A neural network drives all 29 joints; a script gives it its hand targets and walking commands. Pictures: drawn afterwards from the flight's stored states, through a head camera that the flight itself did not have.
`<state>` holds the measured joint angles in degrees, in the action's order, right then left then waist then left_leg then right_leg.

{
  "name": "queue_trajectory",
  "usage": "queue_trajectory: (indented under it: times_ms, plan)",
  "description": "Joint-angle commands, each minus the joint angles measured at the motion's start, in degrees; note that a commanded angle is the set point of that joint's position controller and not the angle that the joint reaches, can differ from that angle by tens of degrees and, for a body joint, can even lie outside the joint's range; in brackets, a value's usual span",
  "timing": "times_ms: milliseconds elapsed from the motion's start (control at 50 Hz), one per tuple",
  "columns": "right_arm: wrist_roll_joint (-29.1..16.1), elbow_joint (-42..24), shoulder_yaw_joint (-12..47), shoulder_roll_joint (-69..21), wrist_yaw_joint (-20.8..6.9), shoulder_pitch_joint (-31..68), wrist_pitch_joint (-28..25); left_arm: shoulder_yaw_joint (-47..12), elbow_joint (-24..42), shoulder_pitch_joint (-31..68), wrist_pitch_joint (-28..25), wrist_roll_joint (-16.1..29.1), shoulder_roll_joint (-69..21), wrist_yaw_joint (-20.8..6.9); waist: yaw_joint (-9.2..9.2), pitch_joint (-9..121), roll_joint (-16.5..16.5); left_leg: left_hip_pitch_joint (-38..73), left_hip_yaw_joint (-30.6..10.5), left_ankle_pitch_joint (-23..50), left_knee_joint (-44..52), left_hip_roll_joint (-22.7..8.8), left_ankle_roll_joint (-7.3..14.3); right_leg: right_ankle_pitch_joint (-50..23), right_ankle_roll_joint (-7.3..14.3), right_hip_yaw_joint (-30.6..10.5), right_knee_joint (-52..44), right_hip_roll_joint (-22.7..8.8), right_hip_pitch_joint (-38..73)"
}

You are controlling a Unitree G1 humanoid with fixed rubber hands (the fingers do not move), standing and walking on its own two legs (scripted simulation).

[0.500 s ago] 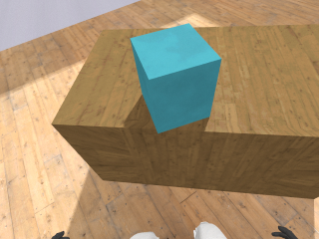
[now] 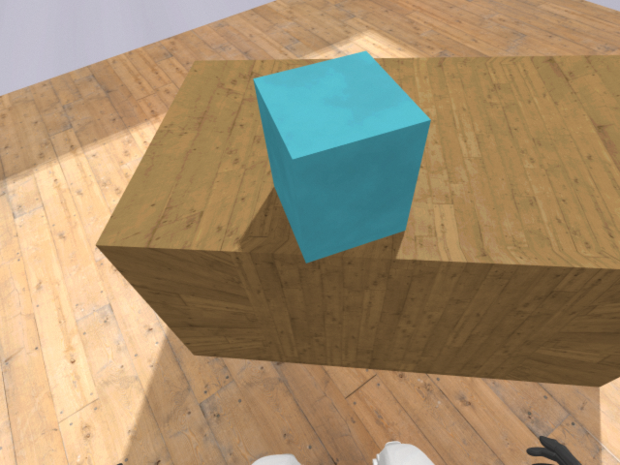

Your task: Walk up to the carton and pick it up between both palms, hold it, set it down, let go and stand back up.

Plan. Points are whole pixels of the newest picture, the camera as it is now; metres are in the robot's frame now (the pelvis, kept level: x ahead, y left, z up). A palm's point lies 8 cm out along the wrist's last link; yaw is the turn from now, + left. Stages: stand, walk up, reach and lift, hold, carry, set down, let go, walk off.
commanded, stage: walk up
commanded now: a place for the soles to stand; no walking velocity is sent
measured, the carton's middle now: (335, 160) +0.59 -0.01 +0.02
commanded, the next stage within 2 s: none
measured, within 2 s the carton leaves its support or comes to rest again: neither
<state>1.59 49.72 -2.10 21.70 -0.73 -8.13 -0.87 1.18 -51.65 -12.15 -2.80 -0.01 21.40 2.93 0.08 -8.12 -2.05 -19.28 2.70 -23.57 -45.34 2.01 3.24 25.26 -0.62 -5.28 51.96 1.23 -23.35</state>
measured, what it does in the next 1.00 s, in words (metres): steps on the spot: right foot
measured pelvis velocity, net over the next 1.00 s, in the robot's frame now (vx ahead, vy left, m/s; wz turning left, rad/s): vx -0.01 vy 0.01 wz -0.04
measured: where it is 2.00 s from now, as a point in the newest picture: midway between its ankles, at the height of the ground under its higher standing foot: outside the picture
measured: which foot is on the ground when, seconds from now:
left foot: down 0.00-1.00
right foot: up 0.00-0.10, down 0.12-1.00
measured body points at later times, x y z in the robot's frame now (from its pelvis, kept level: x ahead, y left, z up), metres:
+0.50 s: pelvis +0.00 +0.00 +0.00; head +0.05 -0.01 +0.45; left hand +0.10 +0.32 -0.11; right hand +0.11 -0.30 -0.12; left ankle +0.00 +0.09 -0.71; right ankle +0.02 -0.14 -0.69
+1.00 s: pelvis -0.01 +0.01 +0.00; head +0.02 +0.00 +0.45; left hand +0.09 +0.32 -0.11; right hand +0.10 -0.30 -0.11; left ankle +0.00 +0.10 -0.71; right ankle +0.03 -0.13 -0.71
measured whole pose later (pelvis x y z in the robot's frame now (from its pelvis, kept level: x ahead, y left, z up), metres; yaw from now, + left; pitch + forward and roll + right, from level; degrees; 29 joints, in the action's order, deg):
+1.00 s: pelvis -0.01 +0.01 +0.00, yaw -2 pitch -4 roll +0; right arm 1.1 49.8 -2.1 21.7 -0.7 -8.3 -0.6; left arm 1.2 -53.8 -11.2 -3.3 0.0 21.3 2.9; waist 0.1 -7.8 -1.1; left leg -16.5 3.2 -23.4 -44.0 0.6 2.8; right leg 18.5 -0.8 -4.6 43.0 0.9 -19.2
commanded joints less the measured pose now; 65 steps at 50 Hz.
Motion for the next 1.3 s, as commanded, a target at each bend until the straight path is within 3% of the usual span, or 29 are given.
queue_trajectory:
  times_ms: [0, 40, 80, 120, 140, 160, 260, 300, 340, 420, 460, 500, 540, 560, 580, 600, 640, 680, 720, 760, 800, 860, 920, 940, 980, 1040, 1120, 1220, 1280]
  plan:
    - [-0.1, -2.3, -6.0, 14.8, 1.6, -2.6, -1.9, 3.5, 1.7, -5.0, -0.4, -0.9, 13.7, 0.3, 1.98, 8.2, -4.2, 15.3, -19.6, 30.9, 18.4, -19.5, 3.3, 5.0, 2.4, 1.0, 1.4, -2.0, -9.3]
    - [-0.6, -4.2, -5.8, 14.8, 1.5, -0.4, -1.9, 3.7, 1.9, -4.6, -0.8, -0.7, 13.4, 0.2, 0.62, 12.1, -1.7, 13.3, -17.4, 33.3, 15.8, -20.8, 8.1, 4.4, 2.1, 4.1, -4.6, -2.6, -1.6]
    - [-0.3, -4.1, -5.7, 14.4, 1.0, 4.0, -1.0, 4.3, 0.8, -7.2, -1.3, -1.1, 13.3, 0.4, -2.20, 10.8, -0.9, 5.4, -10.9, 23.7, 11.7, -16.1, 5.7, -8.8, 2.8, 4.5, -16.9, -1.8, 8.1]
    - [-1.6, -6.1, -4.3, 11.0, 0.8, 4.1, -0.4, 5.6, 1.1, -7.7, -2.3, -2.5, 18.1, 0.7, -2.37, 11.5, 9.9, -3.3, -5.3, 16.0, -3.2, -7.2, -0.2, -17.0, 8.7, -18.6, -25.7, -11.9, 13.0]
    - [-1.6, -6.2, -4.0, 9.6, 0.7, 4.0, 0.1, 6.0, 2.7, -4.2, -2.6, -2.4, 20.9, 0.4, -0.91, 8.0, 16.0, -6.7, -4.7, -4.8, -6.7, -2.1, -2.2, -23.0, 14.7, -30.0, -27.4, -18.2, 10.6]
    - [-0.3, -5.5, -4.7, 13.5, 0.6, 4.8, 0.6, 5.7, 2.8, -5.3, -2.6, -2.6, 20.7, 0.6, -1.91, 9.5, 9.9, -10.2, -6.2, -12.5, -9.6, -3.0, -2.8, -21.5, 18.4, -34.4, -26.3, -19.7, 13.9]
    - [-0.5, -3.5, -5.0, 13.1, 0.3, -0.1, 0.0, 5.1, 4.3, -2.9, -2.1, -1.7, 19.5, 0.7, 0.99, 8.8, 14.2, -1.6, -6.6, -5.2, 2.9, -3.9, -1.2, -27.1, 13.3, -25.3, -22.0, -14.1, 9.3]
    - [-0.5, -1.3, -5.5, 13.0, 0.9, -3.3, -0.8, 3.6, 5.9, 2.0, -1.7, -1.2, 16.3, 0.7, 4.01, 11.6, 9.9, 11.6, -10.3, 12.7, 12.1, -7.9, 1.1, -32.6, 8.8, -15.9, -13.5, -10.4, 0.5]
    - [0.2, -1.5, -6.4, 18.1, 1.0, -3.3, -1.5, 2.4, 4.5, 0.6, -0.8, -0.3, 11.2, 1.1, 4.03, 11.6, -3.2, 14.3, -26.7, 18.5, 23.6, -22.1, 5.5, -0.6, 2.0, -0.5, -2.0, 1.3, -8.3]
    - [0.1, -2.3, -6.0, 14.9, 1.4, -2.8, -2.0, 3.6, 2.5, -1.8, 0.0, -0.9, 14.2, 0.7, 2.51, 8.6, -0.5, 17.5, -22.6, 23.9, 20.9, -20.9, 4.1, 6.8, 2.2, -1.2, 2.7, -1.3, -11.3]
    - [0.3, -3.5, -6.2, 14.8, 1.4, -0.9, -1.9, 3.7, 2.3, -4.0, -0.8, -0.5, 13.3, 0.6, 0.81, 10.0, -6.5, 16.1, -19.0, 33.4, 17.1, -21.2, 9.2, 6.8, 2.6, 1.9, -0.6, -2.2, -6.8]
    - [-0.7, -4.3, -5.6, 13.9, 1.3, 0.5, -1.4, 3.6, 1.4, -4.0, -1.3, -0.8, 13.1, 0.5, -0.31, 10.9, -0.8, 15.1, -13.6, 33.5, 12.5, -18.7, 8.5, 2.1, 2.1, 5.8, -10.8, -1.5, -0.4]
    - [-1.5, -5.0, -5.4, 13.6, 0.9, 3.8, -0.8, 3.9, -0.5, -7.0, -2.3, -1.5, 13.3, 0.5, -3.34, 11.8, -1.8, 7.0, -8.0, 33.6, 5.1, -13.7, 3.0, -16.9, 4.4, -0.4, -23.6, -2.1, 11.0]
    - [-1.5, -5.7, -4.5, 11.5, 0.6, 3.4, -0.7, 5.1, 0.1, -8.3, -2.6, -2.5, 16.9, 0.9, -2.95, 12.7, 6.2, -1.1, -4.5, 30.2, -3.4, -8.8, -0.2, -21.2, 8.4, -12.4, -24.0, -9.4, 15.6]
    - [-1.3, -6.3, -3.8, 10.3, 0.5, 3.8, -0.4, 5.4, 0.9, -5.3, -2.8, -1.9, 19.6, 0.9, -2.69, 11.3, 11.8, -7.6, -3.8, 8.8, -8.2, -2.6, -3.2, -29.0, 15.7, -28.7, -25.7, -18.1, 14.8]
    - [-1.2, -6.2, -4.5, 12.3, 0.6, 4.4, 0.5, 5.7, 2.3, -2.8, -2.8, -1.9, 19.8, 0.7, -1.53, 12.4, 12.4, -6.9, -7.1, -14.3, -9.9, -2.6, -3.1, -33.7, 19.5, -31.6, -24.9, -20.7, 15.1]
    - [-0.2, -4.6, -4.8, 11.7, 0.5, 5.3, 0.6, 5.0, 1.5, -4.2, -2.5, -2.1, 19.5, 1.0, -1.38, 7.7, 6.1, -6.6, -8.1, -16.0, -8.3, -4.6, -2.2, -27.3, 18.7, -30.0, -24.8, -20.0, 9.1]
    - [-1.1, -3.1, -4.9, 11.8, 0.2, 0.2, 0.5, 4.7, 2.8, -0.1, -2.3, -1.8, 18.6, 0.9, 1.22, 8.3, 13.9, -3.1, -6.5, -7.0, -1.5, -4.8, -1.5, -25.8, 14.3, -24.6, -24.3, -16.0, 7.7]
    - [-0.6, -2.4, -5.1, 11.3, 0.1, -1.4, -0.2, 3.8, 3.7, 2.7, -1.7, -1.9, 17.0, 0.7, 3.95, 9.0, 8.7, 8.4, -7.3, 4.5, 13.2, -5.2, -0.2, -27.2, 10.2, -17.4, -18.7, -11.3, 0.7]
    - [0.1, -0.6, -6.4, 17.6, 1.0, -4.1, -1.3, 2.9, 4.7, 4.3, -1.0, -0.2, 11.5, 0.5, 4.49, 11.9, -0.1, 17.0, -24.5, 10.0, 24.2, -17.8, 3.0, -11.8, 2.1, -3.0, -3.6, 1.3, -8.5]
    - [0.3, -2.0, -6.3, 17.8, 0.7, -3.0, -1.5, 3.3, 2.1, 2.5, -0.3, -1.1, 14.4, 0.8, 3.71, 10.6, 0.4, 12.8, -30.2, 7.2, 25.5, -25.7, 11.3, 14.3, 2.4, 0.3, 3.1, 0.5, -9.2]
    - [0.0, -3.2, -5.5, 15.2, 0.7, 2.5, -1.8, 3.8, 0.5, -2.7, -1.2, -0.7, 13.5, 0.1, -0.30, 8.1, -6.2, 11.7, -18.2, 17.7, 19.9, -20.3, 9.9, 5.1, 2.0, 3.2, -3.4, -2.3, -5.1]
    - [-0.9, -4.1, -4.7, 13.2, 0.7, 4.8, -1.3, 3.7, -1.5, -6.4, -2.1, -1.7, 12.9, -0.3, -2.54, 10.7, 1.2, 6.2, -10.3, 25.8, 11.3, -15.5, 4.6, -10.7, 2.6, 3.7, -23.1, -1.4, 11.5]
    - [-1.3, -4.3, -4.5, 11.8, 0.6, 4.6, -1.3, 4.5, -1.8, -6.0, -2.5, -2.1, 15.8, -0.2, -2.42, 11.1, 6.4, 0.8, -7.4, 25.3, 4.6, -11.5, 1.0, -20.7, 5.2, -6.3, -24.3, -5.8, 15.6]
    - [-1.0, -2.8, -4.7, 12.7, 0.5, 3.2, -0.1, 4.9, 0.5, -0.7, -2.5, -2.1, 20.2, -0.1, 0.03, 8.1, 9.2, -2.0, -4.2, -8.8, -1.9, -2.9, -2.7, -17.9, 16.0, -29.2, -27.5, -17.9, 8.3]
    - [-0.6, -2.4, -4.4, 11.7, 0.2, 1.7, -0.7, 4.2, 1.3, 2.2, -1.8, -1.8, 18.2, -0.6, 2.36, 7.2, 7.1, 4.3, -5.4, -4.6, 9.8, -3.7, -0.6, -10.8, 12.6, -23.1, -25.5, -13.3, 2.8]
    - [0.2, -0.9, -5.4, 16.0, 0.5, -0.4, -2.4, 2.6, -0.1, 3.2, -0.4, -0.7, 12.3, -0.8, 2.51, 5.5, -2.0, 9.9, -27.3, -5.6, 30.2, -21.7, 7.3, 3.6, 2.7, -0.7, -5.2, 0.6, -7.1]
    - [0.4, -1.9, -5.6, 15.1, 1.3, 0.5, -2.5, 2.8, -0.3, 0.6, -0.7, -1.2, 13.0, -1.2, 0.66, 6.1, -3.7, 10.8, -20.5, 14.2, 23.0, -21.1, 8.2, 6.2, 2.7, 2.4, -5.4, -2.1, -4.8]
    - [-0.6, -2.7, -5.1, 14.7, 0.5, 4.3, -1.8, 3.2, -2.4, -2.7, -1.8, -1.5, 13.4, -1.1, -2.67, 10.0, 0.4, 6.6, -11.3, 22.4, 14.5, -15.7, 4.0, -13.7, 3.3, 2.1, -21.8, -2.8, 9.4]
